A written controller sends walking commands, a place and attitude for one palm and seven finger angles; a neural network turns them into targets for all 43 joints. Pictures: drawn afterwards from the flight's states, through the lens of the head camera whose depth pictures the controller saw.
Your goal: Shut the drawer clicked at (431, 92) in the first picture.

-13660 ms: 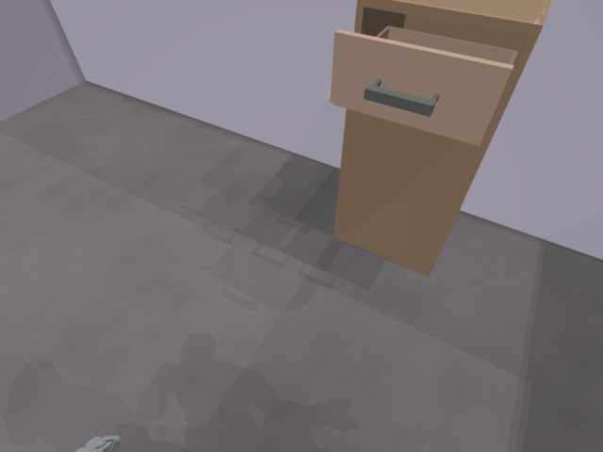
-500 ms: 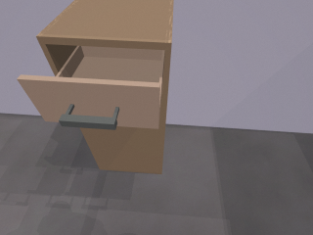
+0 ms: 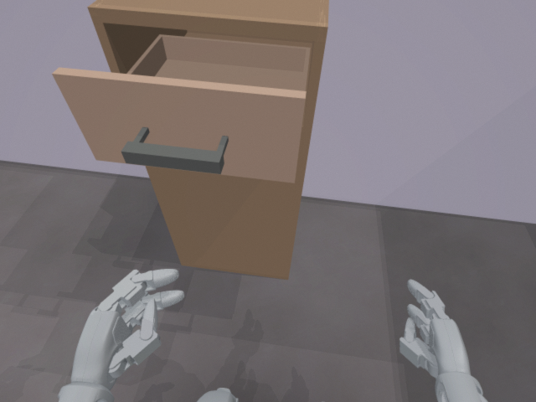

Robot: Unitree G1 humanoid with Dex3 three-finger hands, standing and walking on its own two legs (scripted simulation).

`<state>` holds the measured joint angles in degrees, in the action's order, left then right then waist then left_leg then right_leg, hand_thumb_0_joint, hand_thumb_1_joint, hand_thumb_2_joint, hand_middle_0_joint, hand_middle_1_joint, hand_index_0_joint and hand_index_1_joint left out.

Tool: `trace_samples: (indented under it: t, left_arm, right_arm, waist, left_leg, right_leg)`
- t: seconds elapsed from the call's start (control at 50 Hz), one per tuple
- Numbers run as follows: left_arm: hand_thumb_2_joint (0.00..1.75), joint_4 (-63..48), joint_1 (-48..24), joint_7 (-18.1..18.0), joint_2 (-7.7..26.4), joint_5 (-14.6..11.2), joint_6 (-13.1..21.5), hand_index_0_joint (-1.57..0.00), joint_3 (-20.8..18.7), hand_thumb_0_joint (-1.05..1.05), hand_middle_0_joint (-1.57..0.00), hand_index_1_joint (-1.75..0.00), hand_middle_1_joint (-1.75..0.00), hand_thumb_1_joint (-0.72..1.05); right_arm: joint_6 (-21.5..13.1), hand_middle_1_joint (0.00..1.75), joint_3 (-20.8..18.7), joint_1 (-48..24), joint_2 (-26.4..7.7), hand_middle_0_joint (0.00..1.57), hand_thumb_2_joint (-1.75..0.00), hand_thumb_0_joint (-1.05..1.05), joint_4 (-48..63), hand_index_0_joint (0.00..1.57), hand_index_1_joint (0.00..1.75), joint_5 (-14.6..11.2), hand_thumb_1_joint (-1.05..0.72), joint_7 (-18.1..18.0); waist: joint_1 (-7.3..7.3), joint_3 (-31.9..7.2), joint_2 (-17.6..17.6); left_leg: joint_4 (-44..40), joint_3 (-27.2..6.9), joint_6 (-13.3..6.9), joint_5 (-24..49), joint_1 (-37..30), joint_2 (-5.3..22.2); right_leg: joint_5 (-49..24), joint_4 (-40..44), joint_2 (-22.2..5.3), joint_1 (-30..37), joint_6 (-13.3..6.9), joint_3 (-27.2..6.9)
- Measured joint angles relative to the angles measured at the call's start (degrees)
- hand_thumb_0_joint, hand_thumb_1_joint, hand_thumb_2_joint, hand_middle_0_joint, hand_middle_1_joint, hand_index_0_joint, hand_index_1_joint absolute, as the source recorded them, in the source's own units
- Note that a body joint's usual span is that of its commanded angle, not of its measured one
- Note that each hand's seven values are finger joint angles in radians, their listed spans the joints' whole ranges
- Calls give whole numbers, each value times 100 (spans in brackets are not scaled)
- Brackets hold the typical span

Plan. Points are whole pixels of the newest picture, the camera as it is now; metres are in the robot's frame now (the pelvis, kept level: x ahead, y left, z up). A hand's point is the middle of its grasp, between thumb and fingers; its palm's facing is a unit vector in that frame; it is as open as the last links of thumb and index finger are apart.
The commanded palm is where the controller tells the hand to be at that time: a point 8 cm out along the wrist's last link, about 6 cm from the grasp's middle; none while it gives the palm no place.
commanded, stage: raise the hand and make a fist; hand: left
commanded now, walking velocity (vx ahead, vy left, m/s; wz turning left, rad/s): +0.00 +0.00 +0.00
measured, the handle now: (178, 147) +0.46 +0.20 +0.12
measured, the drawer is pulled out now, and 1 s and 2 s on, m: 0.18 0.18 0.18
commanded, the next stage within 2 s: bring the fist close to the handle in 1.38 s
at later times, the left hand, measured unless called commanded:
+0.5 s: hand (140, 271) +0.23 +0.17 +0.14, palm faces -0.06 -1.00 -0.06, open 3.2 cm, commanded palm +0.20 +0.23 +0.15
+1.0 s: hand (112, 201) +0.26 +0.19 +0.22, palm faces -0.01 -1.00 -0.09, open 3.2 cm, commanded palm +0.23 +0.24 +0.23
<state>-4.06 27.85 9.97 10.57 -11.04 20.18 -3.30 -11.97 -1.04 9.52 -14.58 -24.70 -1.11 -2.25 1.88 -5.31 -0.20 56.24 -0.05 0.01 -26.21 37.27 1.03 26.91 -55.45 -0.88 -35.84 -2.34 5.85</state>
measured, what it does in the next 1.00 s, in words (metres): rises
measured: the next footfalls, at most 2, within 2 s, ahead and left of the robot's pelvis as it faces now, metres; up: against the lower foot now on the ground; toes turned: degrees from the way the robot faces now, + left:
none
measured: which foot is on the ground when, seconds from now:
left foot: down 0.00-1.00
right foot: down 0.00-1.00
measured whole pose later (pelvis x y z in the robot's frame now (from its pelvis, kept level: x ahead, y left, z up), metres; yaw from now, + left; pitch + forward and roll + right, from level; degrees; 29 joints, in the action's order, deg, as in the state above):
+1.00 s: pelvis +0.02 +0.01 +0.05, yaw +0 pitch -3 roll +0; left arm -16.2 6.4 13.3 16.4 -15.9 -11.6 -12.1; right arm -12.2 6.1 10.4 -13.1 -35.5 -3.0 -4.6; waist 3.6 -1.9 3.4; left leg 31.5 0.6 -0.6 -16.9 11.3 0.1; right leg 17.3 -30.6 -0.7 -10.0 -1.2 5.2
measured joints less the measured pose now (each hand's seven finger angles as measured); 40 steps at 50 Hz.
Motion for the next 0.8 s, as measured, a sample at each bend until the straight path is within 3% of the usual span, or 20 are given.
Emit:
trace_samples:
  t: [0.08, 0.18, 0.26, 0.34, 0.44, 0.56, 0.8]
  left_arm:
    - [90, -248, -438, 150, 136, -95, 94, -63, -18, 2, -63, -77, -76, 90]
    - [90, -200, -1003, 437, 227, -190, -600, -73, 9, 1, -73, -88, -87, 90]
    - [90, -258, -948, 304, 255, -292, -1101, -81, -208, 1, -81, -96, -96, 90]
    - [90, -549, -729, 104, 261, -341, -1126, -89, -433, 1, -89, -105, -105, 90]
    - [90, -1051, -439, 82, 208, -320, -1094, -99, -358, 1, -99, -116, -115, 90]
    - [90, -1406, -421, 34, 217, -222, -1382, -111, -178, 1, -111, -129, -128, 90]
    - [90, -1635, -1140, 223, 338, -350, -2340, -133, -439, 1, -134, -153, -152, 90]
  right_arm:
    - [-80, 30, 303, 131, 133, 20, -90, 1, -310, 20, 30, -11, -90, -15]
    - [-23, 30, 567, 398, 321, 20, -90, 1, -662, 20, 30, -64, -90, -46]
    - [-4, 30, 572, 659, 355, 20, -90, 1, -762, 20, 30, -68, -90, -73]
    - [-118, 30, 448, 822, 220, 20, -90, 1, -805, 20, 30, -70, -90, -59]
    - [-288, 30, 278, 828, -29, 20, -90, 1, -841, 20, 30, -86, -90, -44]
    - [-361, 30, 227, 605, -107, 20, -90, 1, -797, 20, 30, -100, -90, -86]
    - [-243, 30, 575, 217, 130, 20, -90, 1, -801, 20, 30, -139, -90, -114]
  waist:
    - [19, 94, 158]
    - [-98, 123, 274]
    - [-230, 105, 267]
    - [-269, 139, 242]
    - [-223, 177, 247]
    - [-120, 204, 243]
    - [123, 235, 328]
  left_leg:
    - [72, -152, 1, 6, 45, 10]
    - [-261, -71, -38, 139, -217, 6]
    - [-675, 92, -76, 262, -574, 3]
    - [-938, 175, -100, 325, -847, -7]
    - [-1093, 174, -138, 343, -1077, -46]
    - [-1300, 156, -159, 392, -1384, -94]
    - [-1940, 92, -122, 645, -2143, -114]
  right_leg:
    - [-49, 93, 21, 81, 7, 149]
    - [-219, 435, 29, 315, 58, 70]
    - [-360, 774, 35, 579, 104, -89]
    - [-437, 1007, 35, 812, 134, -171]
    - [-466, 1188, 5, 1063, 177, -170]
    - [-503, 1392, -31, 1382, 203, -152]
    - [-728, 2026, -18, 2161, 176, -88]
